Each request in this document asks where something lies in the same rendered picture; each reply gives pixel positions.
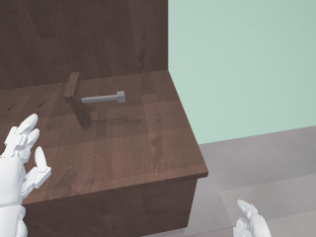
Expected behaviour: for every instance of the robot left hand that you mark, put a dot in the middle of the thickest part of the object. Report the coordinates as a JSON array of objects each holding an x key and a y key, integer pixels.
[{"x": 18, "y": 143}]

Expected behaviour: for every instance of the robot right hand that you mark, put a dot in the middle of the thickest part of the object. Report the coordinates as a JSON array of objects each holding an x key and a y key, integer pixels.
[{"x": 255, "y": 227}]

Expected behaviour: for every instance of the counter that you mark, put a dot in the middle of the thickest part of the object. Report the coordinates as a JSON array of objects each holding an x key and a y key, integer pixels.
[{"x": 116, "y": 169}]

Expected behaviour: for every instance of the left robot forearm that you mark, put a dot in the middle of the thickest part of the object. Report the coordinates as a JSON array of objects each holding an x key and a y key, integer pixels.
[{"x": 11, "y": 221}]

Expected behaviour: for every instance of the tap lever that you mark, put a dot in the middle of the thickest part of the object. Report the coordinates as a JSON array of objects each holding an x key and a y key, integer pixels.
[{"x": 120, "y": 96}]

